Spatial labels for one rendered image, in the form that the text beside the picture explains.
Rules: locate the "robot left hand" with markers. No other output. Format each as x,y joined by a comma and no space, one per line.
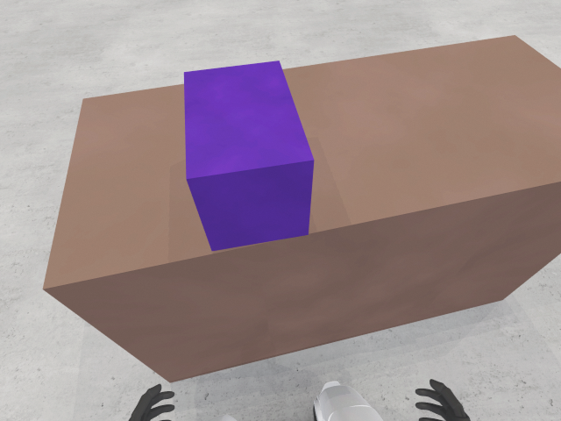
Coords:
143,411

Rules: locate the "right robot shin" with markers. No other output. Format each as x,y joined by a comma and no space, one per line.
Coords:
329,384

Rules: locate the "pedestal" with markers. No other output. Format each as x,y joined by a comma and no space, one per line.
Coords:
436,188

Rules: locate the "robot right hand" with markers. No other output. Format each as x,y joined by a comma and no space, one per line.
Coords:
452,409

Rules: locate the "carton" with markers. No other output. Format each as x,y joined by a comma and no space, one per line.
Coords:
249,166

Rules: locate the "right robot thigh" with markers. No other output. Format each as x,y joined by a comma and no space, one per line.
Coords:
343,403

